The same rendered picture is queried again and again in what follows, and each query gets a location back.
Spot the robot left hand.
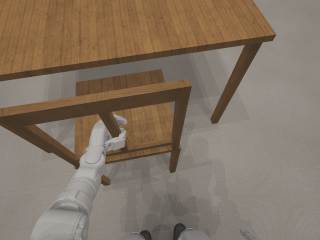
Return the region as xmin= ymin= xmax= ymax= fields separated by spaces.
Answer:
xmin=89 ymin=114 xmax=128 ymax=152

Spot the robot right hand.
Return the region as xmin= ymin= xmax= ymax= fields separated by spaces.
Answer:
xmin=239 ymin=226 xmax=261 ymax=240

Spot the table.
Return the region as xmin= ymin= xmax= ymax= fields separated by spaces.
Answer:
xmin=0 ymin=0 xmax=277 ymax=153

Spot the robot left forearm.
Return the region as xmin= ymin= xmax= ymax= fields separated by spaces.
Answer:
xmin=29 ymin=145 xmax=106 ymax=240

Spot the left robot upper arm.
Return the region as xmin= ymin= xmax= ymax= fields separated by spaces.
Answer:
xmin=31 ymin=208 xmax=90 ymax=240

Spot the chair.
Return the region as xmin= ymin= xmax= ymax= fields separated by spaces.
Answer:
xmin=0 ymin=69 xmax=192 ymax=186

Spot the right robot shin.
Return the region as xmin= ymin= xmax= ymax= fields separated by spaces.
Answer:
xmin=180 ymin=228 xmax=194 ymax=236

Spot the right robot thigh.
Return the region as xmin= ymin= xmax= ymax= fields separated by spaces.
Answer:
xmin=177 ymin=230 xmax=211 ymax=240

